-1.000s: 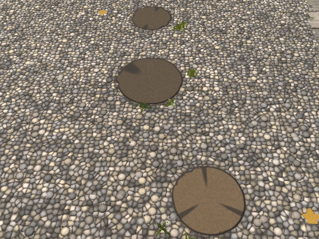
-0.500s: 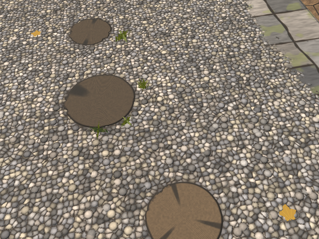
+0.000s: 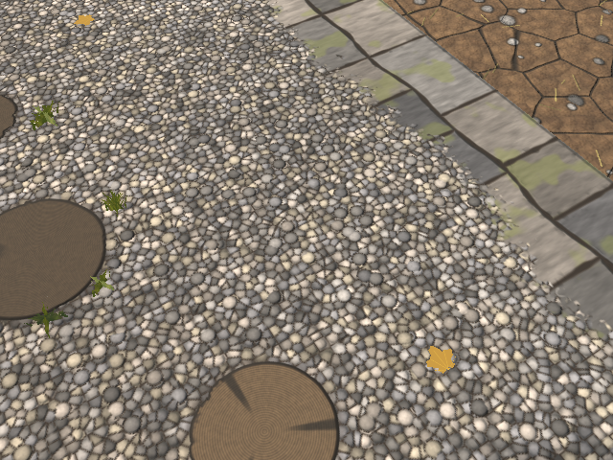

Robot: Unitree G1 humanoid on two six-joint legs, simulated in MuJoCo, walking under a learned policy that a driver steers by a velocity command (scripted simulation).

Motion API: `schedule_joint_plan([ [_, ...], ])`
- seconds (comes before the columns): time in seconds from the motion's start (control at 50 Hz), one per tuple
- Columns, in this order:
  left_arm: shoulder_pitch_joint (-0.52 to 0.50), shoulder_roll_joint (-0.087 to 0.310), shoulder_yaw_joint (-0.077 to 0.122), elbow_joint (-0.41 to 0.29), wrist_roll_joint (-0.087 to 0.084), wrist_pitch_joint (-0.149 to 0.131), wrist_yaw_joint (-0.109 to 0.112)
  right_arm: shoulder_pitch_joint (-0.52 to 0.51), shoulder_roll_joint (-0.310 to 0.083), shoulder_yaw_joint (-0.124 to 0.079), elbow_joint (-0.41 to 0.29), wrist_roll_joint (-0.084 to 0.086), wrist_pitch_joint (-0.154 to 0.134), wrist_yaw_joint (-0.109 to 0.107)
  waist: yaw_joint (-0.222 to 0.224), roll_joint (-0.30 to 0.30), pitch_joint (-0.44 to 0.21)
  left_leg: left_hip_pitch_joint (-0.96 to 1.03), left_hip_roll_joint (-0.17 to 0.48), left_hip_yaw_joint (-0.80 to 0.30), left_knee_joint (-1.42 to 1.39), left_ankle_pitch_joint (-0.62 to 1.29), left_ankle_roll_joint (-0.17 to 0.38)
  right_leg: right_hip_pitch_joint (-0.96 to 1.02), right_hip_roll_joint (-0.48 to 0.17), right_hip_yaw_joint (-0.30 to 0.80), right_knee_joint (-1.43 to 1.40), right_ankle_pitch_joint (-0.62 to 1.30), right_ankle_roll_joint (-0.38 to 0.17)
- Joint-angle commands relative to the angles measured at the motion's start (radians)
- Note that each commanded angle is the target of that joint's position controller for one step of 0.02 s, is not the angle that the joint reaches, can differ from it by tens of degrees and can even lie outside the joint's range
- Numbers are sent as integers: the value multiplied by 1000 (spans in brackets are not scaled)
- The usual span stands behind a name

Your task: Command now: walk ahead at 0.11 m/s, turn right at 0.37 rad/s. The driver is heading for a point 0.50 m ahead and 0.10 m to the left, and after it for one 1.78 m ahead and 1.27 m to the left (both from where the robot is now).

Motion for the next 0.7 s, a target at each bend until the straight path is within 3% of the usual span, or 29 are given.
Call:
schedule_joint_plan([
  [0.02,149,118,44,-17,-6,-17,8,35,-85,-13,-25,-10,-19,18,54,-14,-187,-128,93,-40,121,-15,92,373,-36,88,-239,168,-90],
  [0.04,191,241,61,-32,2,-28,20,-8,-9,20,-90,-56,-32,31,49,-317,-196,-444,-48,32,421,-395,9,491,-313,492,-273,155,-239],
  [0.06,250,226,58,-19,29,-62,9,-91,-107,-11,-100,-17,-48,26,139,-223,-195,-524,-63,-116,575,-395,14,389,-392,633,-365,-21,-375],
  [0.08,223,188,42,0,32,-88,6,-108,-145,-25,-103,9,-55,30,114,-188,-115,-559,-29,-147,606,-304,36,354,-350,572,-399,-181,-344],
  [0.1,178,155,31,10,22,-103,9,-102,-152,-30,-88,10,-59,32,91,-187,-49,-570,-11,-151,588,-209,54,313,-297,501,-419,-269,-292],
  [0.12,140,135,21,8,19,-109,15,-90,-153,-33,-67,-2,-64,31,77,-185,-23,-571,-2,-155,560,-121,59,299,-262,453,-437,-249,-259],
  [0.16,122,122,12,5,27,-120,24,-61,-137,-33,-42,-9,-78,39,52,-172,-10,-527,-6,-152,514,28,57,273,-220,375,-472,-111,-236],
  [0.22,152,118,13,21,26,-139,27,-64,-103,-24,-26,-11,-92,46,53,-115,-25,-527,-13,-147,402,169,38,308,-205,292,-489,47,-232],
  [0.34,206,152,24,74,14,-149,20,-153,-71,-3,-50,-7,-97,60,88,-112,19,-451,-39,-135,144,292,6,260,-208,207,-501,109,-232],
  [0.4,237,159,28,106,6,-148,19,-197,-68,9,-67,-4,-107,73,108,-107,45,-427,-46,-125,77,275,24,268,-224,190,-486,136,-236],
  [0.46,252,168,32,128,-1,-140,21,-198,-84,11,-81,-1,-119,86,95,-118,47,-386,-55,-120,23,213,67,312,-253,197,-443,207,-222],
  [0.5,236,182,35,131,-1,-132,23,-129,-111,1,-68,-3,-125,86,48,-137,-1,-262,-92,-82,-3,174,102,331,-248,182,-358,423,-199],
  [0.52,233,170,29,134,2,-127,26,-29,-136,-15,-38,-5,-126,76,-5,-122,-76,-103,-128,-48,-27,176,126,316,-200,133,-220,615,-172],
  [0.54,243,137,14,131,11,-125,31,134,-183,-35,3,-8,-126,66,-74,-97,-198,159,-88,-90,7,190,166,206,-146,82,-1,642,-135],
  [0.56,312,55,-13,92,20,-137,30,277,-284,-56,21,-32,-122,57,-81,117,-370,543,179,-504,-15,45,304,-153,-21,22,403,328,-54],
  [0.58,301,44,-22,90,13,-158,33,317,-251,-45,39,-17,-122,65,-88,276,-442,620,281,-872,-208,-138,376,-336,86,134,613,-251,-33],
  [0.6,233,131,1,80,-16,-171,24,252,-194,-24,35,-5,-121,63,-85,189,-297,527,263,-781,-237,-239,333,-449,16,173,700,-217,-45],
  [0.62,167,140,-1,66,-23,-177,19,189,-158,-13,19,-11,-116,57,-66,127,-196,401,226,-639,-239,-199,295,-464,-43,133,678,-134,-65],
  [0.64,130,130,-3,61,-7,-180,18,130,-136,-5,11,-23,-112,56,-37,67,-124,267,185,-548,-264,-113,280,-438,-82,108,612,-57,-69],
  [0.66,123,124,3,70,8,-171,20,92,-100,7,2,-34,-115,58,-8,60,-85,175,140,-473,-294,-21,259,-385,-114,111,552,2,-73],
  [0.68,156,104,-1,76,8,-161,16,75,-104,7,-3,-38,-116,57,19,96,-88,123,133,-442,-319,26,272,-334,-122,109,538,35,-65],
  [0.7,176,87,-5,87,9,-152,15,71,-105,6,-2,-33,-122,56,30,91,-84,89,125,-413,-344,73,287,-313,-127,102,522,49,-54],
])
Next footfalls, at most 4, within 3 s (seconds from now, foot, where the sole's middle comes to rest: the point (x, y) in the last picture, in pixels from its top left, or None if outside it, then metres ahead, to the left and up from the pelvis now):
0.02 right None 0.04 -0.12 -0.77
0.54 left None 0.34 0.12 -0.77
1.00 right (363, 392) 0.59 -0.10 -0.77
1.40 left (253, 447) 0.47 0.14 -0.77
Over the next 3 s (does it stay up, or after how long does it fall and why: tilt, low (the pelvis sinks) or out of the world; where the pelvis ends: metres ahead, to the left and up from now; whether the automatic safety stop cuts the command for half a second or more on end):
stays up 0.66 0.37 0.00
